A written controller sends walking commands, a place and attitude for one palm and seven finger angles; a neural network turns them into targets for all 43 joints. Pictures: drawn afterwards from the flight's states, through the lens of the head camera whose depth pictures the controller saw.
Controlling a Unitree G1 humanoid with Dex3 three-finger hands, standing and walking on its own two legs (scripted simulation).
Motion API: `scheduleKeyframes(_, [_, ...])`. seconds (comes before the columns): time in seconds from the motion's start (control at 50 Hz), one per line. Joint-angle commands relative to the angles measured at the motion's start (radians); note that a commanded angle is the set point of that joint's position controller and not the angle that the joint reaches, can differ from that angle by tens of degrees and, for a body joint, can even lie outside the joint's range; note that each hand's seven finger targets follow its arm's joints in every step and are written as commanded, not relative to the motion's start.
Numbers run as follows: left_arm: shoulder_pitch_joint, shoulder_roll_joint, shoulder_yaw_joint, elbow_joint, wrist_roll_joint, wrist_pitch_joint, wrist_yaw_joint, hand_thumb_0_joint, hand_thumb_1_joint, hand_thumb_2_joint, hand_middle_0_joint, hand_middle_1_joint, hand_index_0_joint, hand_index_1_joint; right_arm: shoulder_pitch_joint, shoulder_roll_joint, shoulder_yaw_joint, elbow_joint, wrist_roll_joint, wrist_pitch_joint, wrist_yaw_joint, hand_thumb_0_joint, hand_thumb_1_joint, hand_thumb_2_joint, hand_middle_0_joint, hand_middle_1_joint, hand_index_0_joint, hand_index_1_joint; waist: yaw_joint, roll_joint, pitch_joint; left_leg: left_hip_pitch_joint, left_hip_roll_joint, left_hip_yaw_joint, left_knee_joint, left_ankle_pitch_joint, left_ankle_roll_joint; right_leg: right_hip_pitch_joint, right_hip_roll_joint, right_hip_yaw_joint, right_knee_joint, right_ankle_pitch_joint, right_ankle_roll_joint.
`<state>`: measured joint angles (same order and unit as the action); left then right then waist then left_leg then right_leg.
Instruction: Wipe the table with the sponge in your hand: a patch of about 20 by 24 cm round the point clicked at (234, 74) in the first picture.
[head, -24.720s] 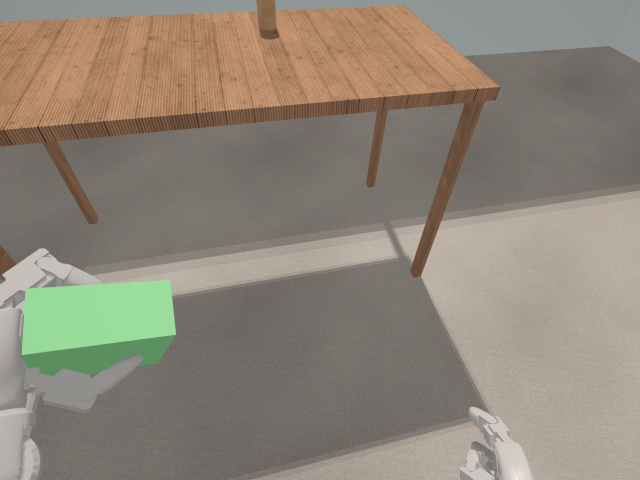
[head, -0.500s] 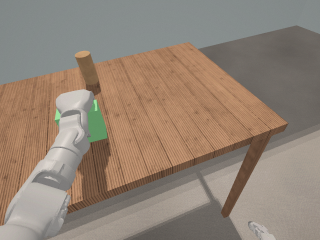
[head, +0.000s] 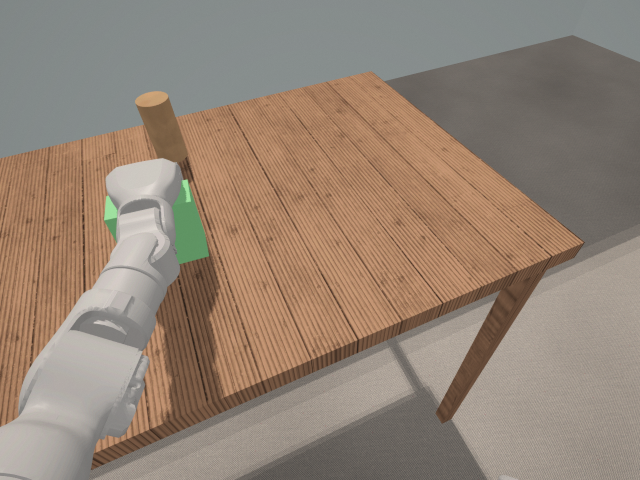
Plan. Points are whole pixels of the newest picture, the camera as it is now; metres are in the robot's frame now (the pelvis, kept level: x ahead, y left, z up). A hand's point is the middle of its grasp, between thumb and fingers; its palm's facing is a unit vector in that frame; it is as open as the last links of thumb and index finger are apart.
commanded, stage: wipe back along the third lane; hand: left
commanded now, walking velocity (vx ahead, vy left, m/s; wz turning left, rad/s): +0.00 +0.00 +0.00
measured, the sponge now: (164, 236) +0.43 +0.24 +0.08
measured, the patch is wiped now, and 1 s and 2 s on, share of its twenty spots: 0.95 0.95 0.95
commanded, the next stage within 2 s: slide back across to the middle lane in 1.52 s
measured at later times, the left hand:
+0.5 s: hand (162, 234) +0.40 +0.22 +0.11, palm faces +0.04 -0.02 -1.00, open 9.6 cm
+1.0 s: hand (172, 260) +0.35 +0.20 +0.12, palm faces +0.09 -0.07 -0.99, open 9.6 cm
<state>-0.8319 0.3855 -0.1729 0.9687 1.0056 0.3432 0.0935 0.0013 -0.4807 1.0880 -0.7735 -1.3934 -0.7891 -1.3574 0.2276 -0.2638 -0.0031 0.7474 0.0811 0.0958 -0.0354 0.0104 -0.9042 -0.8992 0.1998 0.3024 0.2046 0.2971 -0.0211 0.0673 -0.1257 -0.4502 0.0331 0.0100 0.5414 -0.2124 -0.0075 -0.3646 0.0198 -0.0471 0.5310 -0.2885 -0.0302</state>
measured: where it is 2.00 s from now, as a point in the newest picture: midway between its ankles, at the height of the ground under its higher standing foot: outside the picture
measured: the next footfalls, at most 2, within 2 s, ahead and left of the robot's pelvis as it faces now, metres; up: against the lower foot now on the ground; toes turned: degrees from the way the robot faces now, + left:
none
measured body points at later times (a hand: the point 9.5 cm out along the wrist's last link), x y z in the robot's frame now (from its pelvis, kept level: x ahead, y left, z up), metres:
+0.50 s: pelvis +0.02 +0.01 +0.00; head +0.00 -0.02 +0.45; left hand +0.39 +0.22 +0.17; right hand +0.24 -0.19 -0.09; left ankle +0.03 +0.13 -0.73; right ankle -0.02 -0.10 -0.73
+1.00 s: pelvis +0.02 -0.01 +0.00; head -0.01 -0.06 +0.45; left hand +0.34 +0.20 +0.17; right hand +0.25 -0.22 -0.08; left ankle +0.03 +0.13 -0.73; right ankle -0.02 -0.10 -0.73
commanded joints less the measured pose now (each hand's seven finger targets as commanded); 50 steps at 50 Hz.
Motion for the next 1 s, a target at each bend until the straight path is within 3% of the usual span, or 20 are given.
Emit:
scheduleKeyframes(0.0, [-0.17,0.089,0.016,-0.145,-0.014,0.011,0.027,0.0,0.1,1.3,-1.2,-1.6,-1.2,-1.6,-0.112,-0.121,-0.042,-0.147,-0.003,-0.024,0.007,0.0,-0.9,-0.9,0.2,0.3,0.2,0.3,0.018,-0.121,-0.234,0.19,-0.038,0.009,-0.031,0.168,0.053,0.068,0.011,0.01,-0.088,0.285,-0.013])
scheduleKeyframes(0.04, [-0.147,0.036,-0.022,-0.192,-0.03,0.035,0.03,0.0,0.1,1.3,-1.2,-1.6,-1.2,-1.6,-0.141,-0.116,-0.038,-0.159,0.003,-0.02,0.011,0.0,-0.9,-0.9,0.2,0.3,0.2,0.3,0.02,-0.113,-0.205,0.197,-0.037,0.006,-0.044,0.152,0.052,0.052,0.015,0.002,-0.096,0.249,-0.015])
scheduleKeyframes(0.1, [-0.081,0.048,-0.006,-0.233,-0.047,0.084,0.034,0.0,0.1,1.3,-1.2,-1.6,-1.2,-1.6,-0.179,-0.118,-0.035,-0.169,0.009,-0.011,0.017,0.0,-0.9,-0.9,0.2,0.3,0.2,0.3,0.041,-0.107,-0.195,0.213,-0.037,0.002,-0.054,0.158,0.05,0.062,0.02,-0.005,-0.101,0.23,-0.02])
scheduleKeyframes(0.16, [-0.095,-0.017,-0.057,-0.3,-0.064,0.135,0.022,0.0,0.1,1.3,-1.2,-1.6,-1.2,-1.6,-0.229,-0.107,-0.025,-0.186,0.018,-0.008,0.02,0.0,-0.9,-0.9,0.2,0.3,0.2,0.3,0.044,-0.099,-0.18,0.228,-0.036,-0.008,-0.064,0.169,0.047,0.056,0.022,-0.017,-0.096,0.223,-0.026])
scheduleKeyframes(0.24, [-0.026,-0.029,-0.073,-0.353,-0.061,0.186,0.004,0.0,0.1,1.3,-1.2,-1.6,-1.2,-1.6,-0.255,-0.11,-0.02,-0.194,0.016,0.003,0.026,0.0,-0.9,-0.9,0.2,0.3,0.2,0.3,0.056,-0.113,-0.197,0.254,-0.038,-0.011,-0.058,0.185,0.044,0.074,0.024,-0.023,-0.086,0.232,-0.03])
scheduleKeyframes(0.26, [-0.032,-0.057,-0.087,-0.389,-0.075,0.188,-0.004,0.0,0.1,1.3,-1.2,-1.6,-1.2,-1.6,-0.274,-0.101,-0.017,-0.211,0.018,0.003,0.025,0.0,-0.9,-0.9,0.2,0.3,0.2,0.3,0.057,-0.115,-0.204,0.259,-0.038,-0.017,-0.062,0.194,0.045,0.082,0.024,-0.027,-0.085,0.237,-0.031])
scheduleKeyframes(0.28, [-0.024,-0.034,-0.079,-0.381,-0.068,0.198,-0.006,0.0,0.1,1.3,-1.2,-1.6,-1.2,-1.6,-0.276,-0.108,-0.015,-0.203,0.018,0.008,0.024,0.0,-0.9,-0.9,0.2,0.3,0.2,0.3,0.055,-0.128,-0.177,0.257,-0.036,-0.017,-0.06,0.184,0.044,0.074,0.024,-0.027,-0.085,0.227,-0.031])
scheduleKeyframes(0.32, [-0.049,-0.068,-0.118,-0.404,-0.06,0.214,-0.018,0.0,0.1,1.3,-1.2,-1.6,-1.2,-1.6,-0.292,-0.102,-0.009,-0.207,0.021,0.014,0.024,0.0,-0.9,-0.9,0.2,0.3,0.2,0.3,0.049,-0.112,-0.155,0.261,-0.037,-0.015,-0.063,0.168,0.042,0.056,0.022,-0.028,-0.086,0.209,-0.033])
scheduleKeyframes(0.36, [-0.064,-0.103,-0.141,-0.445,-0.067,0.215,-0.029,0.0,0.1,1.3,-1.2,-1.6,-1.2,-1.6,-0.306,-0.093,-0.006,-0.221,0.022,0.012,0.027,0.0,-0.9,-0.9,0.2,0.3,0.2,0.3,0.049,-0.113,-0.174,0.275,-0.037,-0.022,-0.06,0.185,0.042,0.064,0.024,-0.032,-0.078,0.222,-0.037])
scheduleKeyframes(0.38, [-0.041,-0.068,-0.12,-0.438,-0.061,0.219,-0.03,0.0,0.1,1.3,-1.2,-1.6,-1.2,-1.6,-0.306,-0.099,-0.005,-0.215,0.02,0.015,0.026,0.0,-0.9,-0.9,0.2,0.3,0.2,0.3,0.054,-0.109,-0.17,0.277,-0.037,-0.022,-0.056,0.181,0.041,0.066,0.023,-0.029,-0.076,0.217,-0.038])
scheduleKeyframes(0.5, [0.045,-0.086,-0.134,-0.52,-0.054,0.223,-0.047,0.0,0.1,1.3,-1.2,-1.6,-1.2,-1.6,-0.332,-0.095,-0.001,-0.232,0.015,0.028,0.037,0.0,-0.9,-0.9,0.2,0.3,0.2,0.3,0.067,-0.116,-0.198,0.289,-0.041,-0.015,-0.03,0.254,0.041,0.114,0.016,-0.022,-0.058,0.325,-0.042])
scheduleKeyframes(0.52, [0.052,-0.111,-0.159,-0.543,-0.051,0.227,-0.051,0.0,0.1,1.3,-1.2,-1.6,-1.2,-1.6,-0.339,-0.092,0.002,-0.237,0.014,0.032,0.042,0.0,-0.9,-0.9,0.2,0.3,0.2,0.3,0.065,-0.111,-0.197,0.29,-0.041,-0.01,-0.027,0.266,0.04,0.116,0.015,-0.024,-0.053,0.345,-0.042])
scheduleKeyframes(0.56, [0.084,-0.114,-0.157,-0.595,-0.061,0.232,-0.061,0.0,0.1,1.3,-1.2,-1.6,-1.2,-1.6,-0.357,-0.09,0.001,-0.251,0.016,0.036,0.047,0.0,-0.9,-0.9,0.2,0.3,0.2,0.3,0.066,-0.141,-0.204,0.286,-0.039,-0.015,-0.024,0.287,0.041,0.138,0.015,-0.024,-0.05,0.379,-0.041])
scheduleKeyframes(0.72, [0.199,-0.055,-0.13,-0.71,-0.063,0.284,-0.085,0.0,0.1,1.3,-1.2,-1.6,-1.2,-1.6,-0.401,-0.091,0.015,-0.26,0.02,0.043,0.048,0.0,-0.9,-0.9,0.2,0.3,0.2,0.3,0.083,-0.14,-0.149,0.265,-0.05,0.009,-0.026,0.265,0.043,0.166,0.007,-0.006,-0.055,0.415,-0.031])
scheduleKeyframes(0.74, [0.203,-0.069,-0.149,-0.736,-0.06,0.286,-0.089,0.0,0.1,1.3,-1.2,-1.6,-1.2,-1.6,-0.407,-0.089,0.016,-0.264,0.021,0.042,0.048,0.0,-0.9,-0.9,0.2,0.3,0.2,0.3,0.083,-0.122,-0.155,0.271,-0.051,0.01,-0.025,0.265,0.042,0.165,0.006,-0.004,-0.054,0.41,-0.032])
scheduleKeyframes(0.76, [0.213,-0.079,-0.149,-0.763,-0.068,0.282,-0.094,0.0,0.1,1.3,-1.2,-1.6,-1.2,-1.6,-0.409,-0.085,0.013,-0.273,0.021,0.037,0.049,0.0,-0.9,-0.9,0.2,0.3,0.2,0.3,0.081,-0.145,-0.174,0.273,-0.052,0.009,-0.02,0.273,0.045,0.181,0.008,-0.002,-0.052,0.43,-0.031])
scheduleKeyframes(0.8, [0.287,-0.029,-0.106,-0.766,-0.067,0.284,-0.095,0.0,0.1,1.3,-1.2,-1.6,-1.2,-1.6,-0.409,-0.092,0.017,-0.27,0.019,0.035,0.048,0.0,-0.9,-0.9,0.2,0.3,0.2,0.3,0.094,-0.15,-0.165,0.266,-0.054,0.015,-0.018,0.275,0.045,0.194,0.006,0.004,-0.049,0.452,-0.028])
scheduleKeyframes(0.82, [0.295,-0.048,-0.127,-0.792,-0.07,0.285,-0.1,0.0,0.1,1.3,-1.2,-1.6,-1.2,-1.6,-0.416,-0.089,0.017,-0.275,0.02,0.033,0.05,0.0,-0.9,-0.9,0.2,0.3,0.2,0.3,0.092,-0.153,-0.165,0.264,-0.058,0.022,-0.015,0.276,0.046,0.199,0.003,0.01,-0.051,0.469,-0.024])
scheduleKeyframes(0.9, [0.392,-0.017,-0.094,-0.851,-0.075,0.289,-0.106,0.0,0.1,1.3,-1.2,-1.6,-1.2,-1.6,-0.431,-0.088,0.017,-0.286,0.022,0.029,0.051,0.0,-0.9,-0.9,0.2,0.3,0.2,0.3,0.102,-0.174,-0.147,0.255,-0.056,0.028,-0.021,0.261,0.046,0.21,0.003,0.017,-0.055,0.462,-0.016])
scheduleKeyframes(0.98, [0.375,-0.012,-0.11,-0.874,-0.063,0.304,-0.112,0.0,0.1,1.3,-1.2,-1.6,-1.2,-1.6,-0.445,-0.087,0.021,-0.285,0.026,0.02,0.047,0.0,-0.9,-0.9,0.2,0.3,0.2,0.3,0.098,-0.147,-0.103,0.252,-0.057,0.029,-0.033,0.206,0.045,0.175,0.006,0.028,-0.071,0.366,-0.016])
